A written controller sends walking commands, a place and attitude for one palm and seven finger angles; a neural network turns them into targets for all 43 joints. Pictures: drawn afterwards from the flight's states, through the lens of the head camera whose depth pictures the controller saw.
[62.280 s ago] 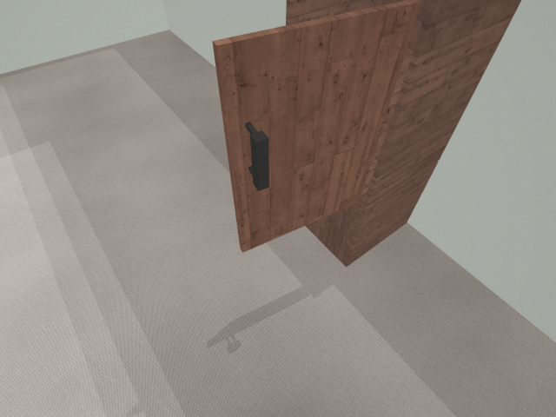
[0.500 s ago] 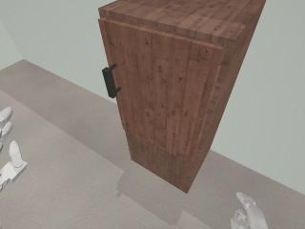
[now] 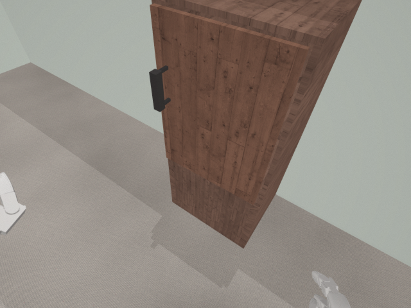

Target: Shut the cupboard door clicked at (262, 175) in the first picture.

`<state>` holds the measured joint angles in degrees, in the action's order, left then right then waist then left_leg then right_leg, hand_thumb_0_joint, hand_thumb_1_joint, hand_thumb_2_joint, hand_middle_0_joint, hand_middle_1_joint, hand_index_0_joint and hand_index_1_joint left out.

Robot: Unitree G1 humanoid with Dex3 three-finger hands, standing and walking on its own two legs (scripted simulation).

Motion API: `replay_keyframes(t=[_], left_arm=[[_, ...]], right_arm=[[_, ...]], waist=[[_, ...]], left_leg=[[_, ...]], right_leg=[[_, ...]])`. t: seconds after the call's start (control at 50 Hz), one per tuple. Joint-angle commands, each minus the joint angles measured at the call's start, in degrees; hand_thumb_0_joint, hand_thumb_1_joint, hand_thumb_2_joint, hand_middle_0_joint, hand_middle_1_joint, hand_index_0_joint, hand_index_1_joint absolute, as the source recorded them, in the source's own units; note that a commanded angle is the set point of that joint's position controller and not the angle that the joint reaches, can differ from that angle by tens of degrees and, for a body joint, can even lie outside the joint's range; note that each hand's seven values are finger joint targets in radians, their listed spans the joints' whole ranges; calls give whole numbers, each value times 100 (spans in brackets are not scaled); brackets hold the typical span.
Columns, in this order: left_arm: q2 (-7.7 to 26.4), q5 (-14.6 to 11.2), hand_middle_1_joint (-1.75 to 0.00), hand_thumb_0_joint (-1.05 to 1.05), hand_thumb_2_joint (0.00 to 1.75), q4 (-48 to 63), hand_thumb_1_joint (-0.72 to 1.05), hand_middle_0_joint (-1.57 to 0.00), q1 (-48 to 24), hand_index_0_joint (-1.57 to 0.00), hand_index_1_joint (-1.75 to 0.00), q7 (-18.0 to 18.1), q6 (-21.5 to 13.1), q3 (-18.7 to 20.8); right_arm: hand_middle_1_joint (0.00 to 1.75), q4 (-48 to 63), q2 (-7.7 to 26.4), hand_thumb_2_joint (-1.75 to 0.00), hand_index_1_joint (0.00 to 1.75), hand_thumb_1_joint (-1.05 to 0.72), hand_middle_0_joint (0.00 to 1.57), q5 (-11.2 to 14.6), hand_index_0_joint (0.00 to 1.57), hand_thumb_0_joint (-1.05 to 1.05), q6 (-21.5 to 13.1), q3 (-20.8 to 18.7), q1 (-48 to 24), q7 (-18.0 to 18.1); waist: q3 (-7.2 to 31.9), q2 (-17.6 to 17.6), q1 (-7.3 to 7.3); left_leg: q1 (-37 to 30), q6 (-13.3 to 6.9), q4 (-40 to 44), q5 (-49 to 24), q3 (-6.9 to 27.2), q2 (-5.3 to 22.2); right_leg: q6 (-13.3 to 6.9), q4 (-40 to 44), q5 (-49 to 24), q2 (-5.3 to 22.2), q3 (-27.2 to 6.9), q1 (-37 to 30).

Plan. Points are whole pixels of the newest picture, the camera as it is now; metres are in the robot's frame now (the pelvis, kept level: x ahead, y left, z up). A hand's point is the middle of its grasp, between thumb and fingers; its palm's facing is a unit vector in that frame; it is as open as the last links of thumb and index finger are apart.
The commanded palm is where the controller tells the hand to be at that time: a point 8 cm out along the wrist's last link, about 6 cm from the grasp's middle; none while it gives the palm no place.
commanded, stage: step back with the hand held close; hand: left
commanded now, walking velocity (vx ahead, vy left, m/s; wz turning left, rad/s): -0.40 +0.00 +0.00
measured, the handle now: (162, 88) +0.71 +0.18 +0.04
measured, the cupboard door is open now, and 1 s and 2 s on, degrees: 2 2 2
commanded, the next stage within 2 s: stop stepping back and stand still in 0.96 s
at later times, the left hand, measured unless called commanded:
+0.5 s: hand (8, 226) +0.18 +0.26 +0.19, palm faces +0.52 -0.74 -0.43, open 7.4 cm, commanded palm +0.11 +0.30 +0.19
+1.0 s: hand (11, 262) +0.13 +0.23 +0.19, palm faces +0.34 -0.85 -0.40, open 7.4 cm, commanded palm +0.05 +0.28 +0.19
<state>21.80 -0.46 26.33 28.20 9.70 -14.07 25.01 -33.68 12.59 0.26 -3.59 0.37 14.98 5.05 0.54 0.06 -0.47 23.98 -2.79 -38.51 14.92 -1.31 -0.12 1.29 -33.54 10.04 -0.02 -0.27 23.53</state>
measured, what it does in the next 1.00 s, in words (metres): steps on the spot: right foot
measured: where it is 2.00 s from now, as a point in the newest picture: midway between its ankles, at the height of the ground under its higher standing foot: outside the picture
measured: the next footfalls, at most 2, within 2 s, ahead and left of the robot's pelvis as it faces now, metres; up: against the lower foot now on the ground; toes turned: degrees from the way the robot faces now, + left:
right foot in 0.92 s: -0.14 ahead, -0.10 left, +0.00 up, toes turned -1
left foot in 1.16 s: +0.03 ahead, +0.09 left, +0.00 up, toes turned -3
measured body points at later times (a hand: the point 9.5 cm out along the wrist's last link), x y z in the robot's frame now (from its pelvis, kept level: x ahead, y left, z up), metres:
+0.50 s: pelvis -0.02 -0.01 -0.01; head -0.02 +0.01 +0.44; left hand +0.14 +0.30 +0.21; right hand +0.14 -0.25 -0.09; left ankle +0.06 +0.09 -0.72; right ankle +0.08 -0.14 -0.72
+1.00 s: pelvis -0.10 -0.01 +0.01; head -0.06 +0.02 +0.46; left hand +0.11 +0.28 +0.21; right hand +0.10 -0.22 -0.06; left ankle +0.05 +0.10 -0.72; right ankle -0.17 -0.14 -0.72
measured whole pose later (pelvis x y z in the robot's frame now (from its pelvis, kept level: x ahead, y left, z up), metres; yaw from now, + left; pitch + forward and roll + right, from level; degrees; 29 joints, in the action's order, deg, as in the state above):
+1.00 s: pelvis -0.10 -0.01 +0.01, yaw -3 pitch +3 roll -4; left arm 24.8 -3.3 30.5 25.3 7.0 -15.0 23.5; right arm -36.4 7.5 -1.7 -6.8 1.5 4.6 3.3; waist -0.7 0.3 0.3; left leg 29.6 -0.8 -25.1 -1.1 -5.4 7.9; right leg 0.7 -24.2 18.5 -4.0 -0.2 9.4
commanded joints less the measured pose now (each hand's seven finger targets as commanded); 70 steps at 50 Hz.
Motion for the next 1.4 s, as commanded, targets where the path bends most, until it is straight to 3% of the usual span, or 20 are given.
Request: replay_keyframes(t=[0.0, 0.18, 0.3, 0.36, 0.46, 0.5, 0.54, 0.58, 0.62, 0.64, 0.68, 0.76, 0.88, 0.92, 0.98, 1.06, 1.16, 1.22, 1.32, 1.38], left_arm=[[1243, 8, -30, 0, 90, 1140, 90, -20, -344, -20, -30, 104, -454, 859], [1199, -22, -30, 0, 90, 1345, 90, -20, -221, -20, -30, 108, -567, 860], [1289, 28, -30, 0, 90, 1557, 90, -20, -243, -20, -30, 99, -629, 1073], [1186, 37, -30, 0, 90, 1406, 90, -20, -204, -20, -30, 50, -601, 1049], [1211, -49, -30, 0, 90, 1441, 90, -20, -407, -20, -30, 88, -506, 818], [1356, -86, -30, 0, 90, 1409, 90, -20, -342, -20, -30, 200, -429, 823], [1381, -86, -30, 0, 90, 1498, 90, -20, -142, -20, -30, 232, -411, 820], [1391, -123, -30, 0, 90, 1722, 90, -20, -88, -20, -30, 216, -433, 853], [1318, -51, -30, 0, 90, 1835, 90, -20, 35, -20, -30, 222, -561, 1047], [1362, -62, -30, 0, 90, 1849, 90, -20, -85, -20, -30, 182, -555, 1129], [1269, -164, -30, 0, 90, 1591, 90, -20, 42, -20, -30, 125, -562, 1061], [878, -251, -30, 0, 90, 1635, 90, -20, -37, -20, -30, -7, -538, 413], [1257, -238, -30, 0, 90, 1731, 90, -20, -559, -20, -30, -148, -541, 467], [1461, -305, -30, 0, 90, 1727, 90, -20, -336, -20, -30, -180, -524, 736], [1631, -439, -30, 0, 90, 1871, 90, -20, 198, -20, -30, -208, -489, 914], [1740, -373, -30, 0, 90, 1383, 90, -20, 775, -20, -30, -75, -345, 1067], [1371, -322, -30, 0, 90, 432, 90, -20, -202, -20, -30, 43, -191, 618], [1237, -235, -30, 0, 90, 921, 90, -20, -360, -20, -30, 7, -213, 501], [1359, -248, -30, 0, 90, 1827, 90, -20, 232, -20, -30, -66, -120, 475], [1487, -264, -30, 0, 90, 1501, 90, -20, 592, -20, -30, 15, -28, 742]], right_arm=[[30, 908, 835, -90, 30, -90, 20, -48, 20, 0, -400, -382, -668, 29], [30, 859, 766, -90, 30, -90, 20, -43, 20, 0, -410, -386, -628, -43], [30, 850, 825, -90, 30, -90, 20, -54, 20, 0, -484, -424, -697, 9], [30, 844, 780, -90, 30, -90, 20, -49, 20, 0, -483, -444, -667, 24], [30, 693, 576, -90, 30, -90, 20, -108, 20, 0, -379, -421, -609, -96], [30, 556, 540, -90, 30, -90, 20, -119, 20, 0, -238, -435, -582, -159], [30, 585, 471, -90, 30, -90, 20, -73, 20, 0, -130, -391, -602, -173], [30, 677, 606, -90, 30, -90, 20, -63, 20, 0, -88, -400, -636, -113], [30, 779, 768, -90, 30, -90, 20, -98, 20, 0, -258, -404, -870, 36], [30, 726, 652, -90, 30, -90, 20, -134, 20, 0, -367, -456, -891, 65], [30, 577, 676, -90, 30, -90, 20, -88, 20, 0, -523, -604, -861, -29], [30, 352, 570, -90, 30, -90, 20, -154, 20, 0, -740, -416, -718, -93], [30, 205, 619, -90, 30, -90, 20, -234, 20, 0, -655, -395, -713, -66], [30, 377, 563, -90, 30, -90, 20, -211, 20, 0, -589, -361, -898, -60], [30, 708, 400, -90, 30, -90, 20, -27, 20, 0, -397, -383, -958, -67], [30, 690, 356, -90, 30, -90, 20, -140, 20, 0, -187, -235, -888, 26], [30, 654, 734, -90, 30, -90, 20, 6, 20, 0, -307, -301, -709, 195], [30, 673, 834, -90, 30, -90, 20, -12, 20, 0, -514, -272, -727, 221], [30, 672, 633, -90, 30, -90, 20, -78, 20, 0, -713, -281, -610, 11], [30, 521, 598, -90, 30, -90, 20, -138, 20, 0, -570, -374, -503, -45]], waist=[[228, 385, 1], [477, 299, -38], [666, 921, -13], [517, 683, -11], [343, -532, -74], [579, -935, -117], [758, -1040, -150], [534, -223, -182], [551, 1919, -124], [728, 1830, -72], [836, 1128, 5], [769, 1415, -10], [1469, 1158, 41], [1577, 960, 92], [1550, -278, -56], [585, -282, -124], [-412, 120, -173], [-128, 1618, -55], [819, 1125, 9], [811, -279, -50]], left_leg=[[1900, -255, 1575, 2323, 860, 628], [1829, -232, 1424, 2249, 863, 623], [2645, -427, 1972, 2703, 1204, 1082], [2962, -435, 1687, 2829, 1090, 1081], [1105, 81, -69, 1890, 542, 262], [3, 237, -857, 1182, 272, 39], [-445, 204, -638, 947, 275, 66], [-402, 5, 763, 1185, 711, 368], [1580, -574, 2917, 2689, 2256, 1874], [1925, -699, 3138, 2432, 2456, 2268], [1010, -538, 2506, 1461, 1631, 2042], [-699, -294, 2307, -6, 1247, 1710], [-2095, 126, 1556, -2674, 532, 1464], [-1816, 232, 1576, -2291, 212, 1232], [-2190, 451, 685, -803, -358, 519], [-1214, 532, -283, -56, -31, 174], [-791, 228, 1545, 884, 960, 533], [337, 226, 3772, 3326, 2078, 1041], [-321, 402, 2748, 1583, 670, 439], [-1325, 461, 235, 391, 67, -127]], right_leg=[[-223, 197, 677, 225, -878, -1619], [-265, 123, 670, 302, -965, -1437], [-132, -1001, -49, -79, -626, -2317], [-167, -1130, -218, -64, -820, -2402], [-744, 1149, 1567, 1173, -2276, -44], [-945, 1840, 1742, 1650, -2329, 625], [-824, 1680, 1359, 1563, -1690, 653], [-468, 1097, 1455, 875, -999, 756], [8, -1572, 888, -362, -49, -988], [19, -2566, 1160, -504, -153, -1402], [-52, -2507, 1673, -472, -231, -922], [-45, -462, 1823, -354, 105, -359], [-139, 1431, -58, -126, -34, -802], [-130, 1231, -500, -43, 12, -1010], [-255, 1484, -622, 580, -352, 38], [-778, 1733, 179, 1319, -1020, 750], [-273, 1614, 2074, 146, -241, 432], [-158, 83, 1801, -630, 165, -1231], [-304, 1176, 1326, -400, 152, -1989], [-778, 2276, 2664, 756, -988, -106]])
